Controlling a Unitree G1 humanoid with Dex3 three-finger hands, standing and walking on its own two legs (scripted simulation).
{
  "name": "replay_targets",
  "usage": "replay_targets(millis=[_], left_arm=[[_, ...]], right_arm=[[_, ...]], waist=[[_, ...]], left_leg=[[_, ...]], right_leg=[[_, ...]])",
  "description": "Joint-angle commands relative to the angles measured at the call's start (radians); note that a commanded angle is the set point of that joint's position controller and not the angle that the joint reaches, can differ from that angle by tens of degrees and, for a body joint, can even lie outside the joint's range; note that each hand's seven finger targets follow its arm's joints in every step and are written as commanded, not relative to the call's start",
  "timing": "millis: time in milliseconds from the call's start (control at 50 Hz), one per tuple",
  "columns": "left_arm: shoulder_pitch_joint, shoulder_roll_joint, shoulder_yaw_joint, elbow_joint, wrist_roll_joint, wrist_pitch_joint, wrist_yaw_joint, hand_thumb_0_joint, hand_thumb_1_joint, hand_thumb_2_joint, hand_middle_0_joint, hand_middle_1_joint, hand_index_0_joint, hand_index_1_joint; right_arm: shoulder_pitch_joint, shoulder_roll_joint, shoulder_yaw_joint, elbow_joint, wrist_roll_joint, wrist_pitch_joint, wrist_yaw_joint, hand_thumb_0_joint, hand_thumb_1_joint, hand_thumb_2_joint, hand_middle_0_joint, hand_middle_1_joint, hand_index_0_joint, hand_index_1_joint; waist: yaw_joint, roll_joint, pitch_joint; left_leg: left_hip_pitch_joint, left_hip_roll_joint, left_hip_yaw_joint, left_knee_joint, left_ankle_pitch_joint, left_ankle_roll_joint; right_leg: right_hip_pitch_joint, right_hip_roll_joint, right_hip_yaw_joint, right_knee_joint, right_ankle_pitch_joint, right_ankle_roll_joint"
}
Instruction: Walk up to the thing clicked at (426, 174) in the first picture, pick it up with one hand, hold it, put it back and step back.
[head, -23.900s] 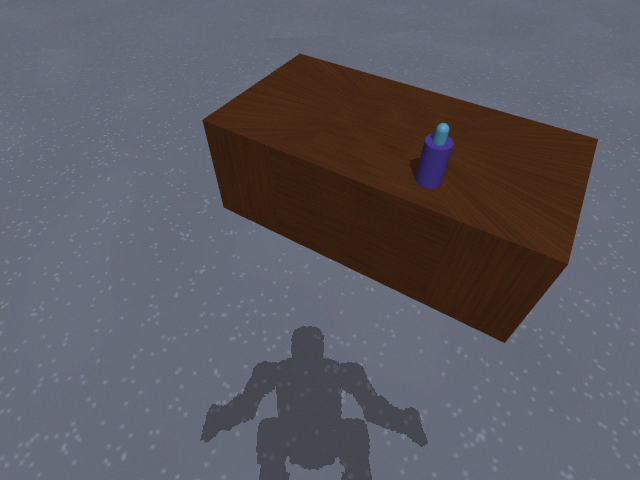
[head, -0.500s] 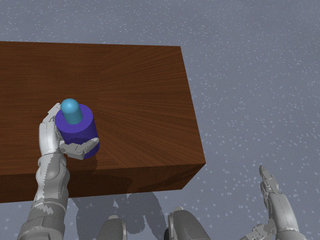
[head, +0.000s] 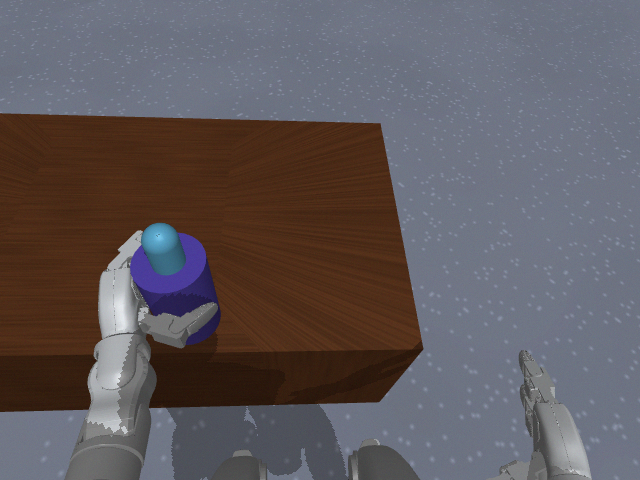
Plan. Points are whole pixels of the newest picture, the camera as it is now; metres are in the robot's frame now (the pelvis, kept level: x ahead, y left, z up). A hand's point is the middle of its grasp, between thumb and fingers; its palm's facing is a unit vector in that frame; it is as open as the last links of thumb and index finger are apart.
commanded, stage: lift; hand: left
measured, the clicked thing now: (176, 280) +0.35 +0.16 +0.03
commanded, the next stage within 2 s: hold in 0.16 s
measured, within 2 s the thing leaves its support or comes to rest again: neither
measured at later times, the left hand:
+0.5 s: hand (166, 289) +0.34 +0.17 +0.04, palm faces +0.18 -0.98 -0.03, open 11.1 cm
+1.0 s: hand (160, 289) +0.32 +0.17 +0.07, palm faces +0.18 -0.98 -0.03, open 11.1 cm
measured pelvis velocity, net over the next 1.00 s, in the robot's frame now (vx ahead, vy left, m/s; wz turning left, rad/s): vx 0.00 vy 0.00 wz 0.00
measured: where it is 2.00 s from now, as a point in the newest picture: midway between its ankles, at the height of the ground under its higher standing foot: outside the picture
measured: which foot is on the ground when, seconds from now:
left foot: down 0.00-1.00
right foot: down 0.00-1.00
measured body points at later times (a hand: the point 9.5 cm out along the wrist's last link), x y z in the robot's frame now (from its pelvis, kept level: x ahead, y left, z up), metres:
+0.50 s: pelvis +0.01 +0.00 +0.01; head +0.06 +0.02 +0.46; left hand +0.32 +0.22 +0.05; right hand +0.16 -0.25 -0.01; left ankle +0.02 +0.12 -0.67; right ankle +0.03 -0.13 -0.67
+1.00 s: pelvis +0.00 +0.00 +0.02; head +0.04 +0.01 +0.47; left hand +0.31 +0.22 +0.07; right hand +0.16 -0.25 -0.01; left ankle +0.02 +0.12 -0.67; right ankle +0.03 -0.13 -0.67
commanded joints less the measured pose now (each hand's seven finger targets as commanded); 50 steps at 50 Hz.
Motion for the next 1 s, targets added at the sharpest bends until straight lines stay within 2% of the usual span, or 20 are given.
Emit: replay_targets(millis=[0,160,200,240,280,380,420,480,520,620,680,740,760,820,860,880,900,920,940,980], left_arm=[[-0.370,0.122,0.038,-0.394,-0.029,-0.115,0.006,0.000,0.034,1.262,-1.213,-1.413,-1.243,-1.412],[-0.345,0.126,0.044,-0.418,-0.029,-0.084,0.010,0.000,0.030,1.265,-1.234,-1.428,-1.265,-1.426],[-0.339,0.114,0.036,-0.431,-0.033,-0.080,0.005,0.000,0.048,1.272,-1.229,-1.430,-1.260,-1.427],[-0.326,0.116,0.042,-0.439,-0.032,-0.073,0.010,0.000,0.040,1.282,-1.248,-1.452,-1.280,-1.449],[-0.338,0.109,0.026,-0.460,-0.026,-0.068,0.010,0.000,-0.023,1.164,-1.200,-1.378,-1.233,-1.371],[-0.301,0.118,0.047,-0.476,-0.039,-0.057,0.001,0.000,0.012,1.181,-1.205,-1.389,-1.238,-1.381],[-0.309,0.098,0.022,-0.499,-0.033,-0.051,0.002,0.000,0.001,1.183,-1.213,-1.392,-1.244,-1.387],[-0.279,0.111,0.037,-0.501,-0.034,-0.043,0.005,0.000,-0.007,1.187,-1.215,-1.395,-1.247,-1.390],[-0.296,0.098,0.025,-0.535,-0.043,-0.044,-0.002,0.000,-0.002,1.183,-1.214,-1.393,-1.245,-1.388],[-0.276,0.110,0.030,-0.562,-0.043,-0.026,-0.002,0.000,-0.008,1.181,-1.213,-1.395,-1.244,-1.390],[-0.266,0.100,0.026,-0.574,-0.057,-0.022,-0.012,0.000,-0.020,1.174,-1.206,-1.386,-1.237,-1.382],[-0.251,0.116,0.035,-0.567,-0.050,-0.006,-0.007,0.000,0.001,1.192,-1.212,-1.399,-1.243,-1.395],[-0.250,0.104,0.016,-0.575,-0.046,-0.002,-0.010,0.000,-0.015,1.184,-1.202,-1.389,-1.233,-1.385],[-0.244,0.119,0.044,-0.574,-0.055,0.006,-0.007,0.000,-0.018,1.199,-1.211,-1.403,-1.241,-1.400],[-0.256,0.112,0.035,-0.591,-0.061,0.011,-0.009,0.000,-0.039,1.190,-1.207,-1.399,-1.238,-1.396],[-0.246,0.100,0.024,-0.593,-0.059,0.017,-0.008,0.000,-0.023,1.195,-1.207,-1.405,-1.240,-1.400],[-0.248,0.131,0.048,-0.598,-0.052,0.020,-0.005,0.000,-0.033,1.194,-1.213,-1.404,-1.244,-1.401],[-0.267,0.117,0.027,-0.599,-0.048,0.022,-0.006,0.000,-0.039,1.179,-1.202,-1.388,-1.232,-1.386],[-0.257,0.127,0.044,-0.594,-0.052,0.022,-0.007,0.000,-0.035,1.186,-1.199,-1.392,-1.230,-1.389],[-0.255,0.129,0.057,-0.549,-0.060,0.031,-0.010,0.000,-0.052,1.181,-1.193,-1.390,-1.225,-1.386]], right_arm=[[0.006,-0.119,-0.062,-0.167,0.002,-0.052,-0.015,0.000,0.538,-0.053,0.049,0.051,0.050,0.051],[-0.011,-0.136,-0.084,-0.147,0.007,-0.053,-0.020,0.000,0.537,-0.052,0.050,0.051,0.050,0.051],[0.010,-0.111,-0.062,-0.112,0.007,-0.052,-0.019,0.000,0.537,-0.052,0.050,0.051,0.050,0.051],[-0.019,-0.135,-0.086,-0.132,0.010,-0.057,-0.020,0.000,0.533,-0.053,0.049,0.051,0.050,0.051],[-0.021,-0.119,-0.066,-0.138,0.009,-0.059,-0.018,0.000,0.522,-0.053,0.049,0.051,0.049,0.051],[-0.006,-0.124,-0.070,-0.113,0.011,-0.064,-0.022,0.000,0.521,-0.054,0.050,0.051,0.050,0.051],[-0.010,-0.112,-0.058,-0.124,0.010,-0.068,-0.020,0.000,0.519,-0.055,0.049,0.051,0.049,0.051],[-0.013,-0.118,-0.066,-0.105,0.012,-0.069,-0.022,0.000,0.521,-0.055,0.049,0.051,0.049,0.051],[-0.027,-0.105,-0.049,-0.128,0.013,-0.077,-0.021,0.000,0.523,-0.055,0.049,0.051,0.049,0.051],[-0.015,-0.125,-0.070,-0.114,0.020,-0.086,-0.026,0.000,0.518,-0.056,0.049,0.051,0.049,0.051],[-0.019,-0.100,-0.046,-0.098,0.022,-0.094,-0.029,0.000,0.517,-0.057,0.049,0.051,0.049,0.051],[-0.005,-0.115,-0.065,-0.058,0.022,-0.097,-0.034,0.000,0.518,-0.057,0.049,0.051,0.050,0.051],[-0.018,-0.101,-0.044,-0.067,0.019,-0.097,-0.032,0.000,0.521,-0.056,0.049,0.051,0.050,0.051],[-0.020,-0.096,-0.045,-0.053,0.022,-0.099,-0.037,0.000,0.519,-0.057,0.049,0.051,0.050,0.051],[-0.041,-0.113,-0.063,-0.050,0.023,-0.105,-0.040,0.000,0.515,-0.058,0.049,0.051,0.050,0.051],[-0.040,-0.110,-0.057,-0.055,0.022,-0.107,-0.041,0.000,0.518,-0.057,0.049,0.051,0.050,0.051],[-0.043,-0.111,-0.054,-0.074,0.026,-0.109,-0.042,0.000,0.517,-0.058,0.049,0.051,0.049,0.051],[-0.043,-0.087,-0.032,-0.061,0.025,-0.109,-0.042,0.000,0.517,-0.058,0.049,0.051,0.049,0.051],[-0.039,-0.094,-0.046,-0.026,0.026,-0.109,-0.044,0.000,0.519,-0.057,0.049,0.051,0.050,0.051],[-0.034,-0.105,-0.059,-0.002,0.024,-0.116,-0.048,0.000,0.516,-0.058,0.049,0.051,0.050,0.051]], waist=[[0.020,0.080,-0.380],[0.023,0.068,-0.366],[0.022,0.066,-0.339],[0.027,0.065,-0.360],[0.029,0.083,-0.330],[0.033,0.064,-0.342],[0.028,0.077,-0.340],[0.043,0.077,-0.326],[0.037,0.089,-0.318],[0.030,0.086,-0.306],[0.036,0.060,-0.295],[0.036,0.078,-0.292],[0.041,0.081,-0.280],[0.048,0.055,-0.295],[0.041,0.066,-0.279],[0.041,0.058,-0.282],[0.043,0.060,-0.299],[0.041,0.058,-0.283],[0.049,0.063,-0.270],[0.035,0.048,-0.246]], left_leg=[[0.224,-0.031,-0.009,-0.168,0.261,-0.005],[0.256,-0.026,-0.011,-0.193,0.303,-0.008],[0.243,-0.031,-0.001,-0.192,0.277,-0.001],[0.261,-0.027,-0.010,-0.204,0.297,-0.007],[0.274,-0.024,-0.014,-0.218,0.284,-0.013],[0.269,-0.028,-0.005,-0.210,0.319,-0.007],[0.282,-0.025,-0.009,-0.219,0.313,-0.010],[0.279,-0.025,-0.014,-0.233,0.299,-0.013],[0.283,-0.025,-0.013,-0.237,0.278,-0.011],[0.299,-0.025,-0.013,-0.256,0.231,-0.008],[0.281,-0.029,-0.007,-0.250,0.234,-0.001],[0.288,-0.029,-0.004,-0.254,0.248,-0.003],[0.285,-0.029,-0.007,-0.257,0.252,-0.004],[0.285,-0.031,-0.001,-0.249,0.262,0.002],[0.294,-0.032,0.002,-0.255,0.259,0.003],[0.299,-0.030,0.000,-0.261,0.261,0.001],[0.308,-0.031,0.002,-0.263,0.249,0.004],[0.309,-0.031,0.002,-0.266,0.237,0.005],[0.300,-0.032,0.000,-0.274,0.229,0.003],[0.299,-0.030,0.002,-0.275,0.216,0.005]], right_leg=[[0.224,0.020,0.004,-0.136,0.276,-0.021],[0.244,0.022,0.001,-0.147,0.304,-0.024],[0.252,0.019,0.009,-0.163,0.298,-0.019],[0.258,0.021,0.002,-0.154,0.299,-0.024],[0.241,0.025,-0.003,-0.160,0.272,-0.026],[0.278,0.021,0.003,-0.168,0.320,-0.022],[0.269,0.021,0.000,-0.168,0.302,-0.025],[0.271,0.023,-0.004,-0.173,0.283,-0.026],[0.270,0.024,-0.005,-0.182,0.267,-0.025],[0.272,0.025,-0.004,-0.199,0.232,-0.023],[0.290,0.022,0.000,-0.211,0.244,-0.018],[0.290,0.019,0.003,-0.210,0.256,-0.020],[0.284,0.020,0.001,-0.213,0.256,-0.021],[0.323,0.017,0.004,-0.224,0.276,-0.015],[0.321,0.016,0.009,-0.233,0.280,-0.014],[0.322,0.018,0.005,-0.232,0.275,-0.015],[0.334,0.017,0.008,-0.240,0.268,-0.014],[0.330,0.016,0.008,-0.247,0.256,-0.013],[0.322,0.018,0.006,-0.246,0.244,-0.015],[0.318,0.018,0.007,-0.258,0.236,-0.012]])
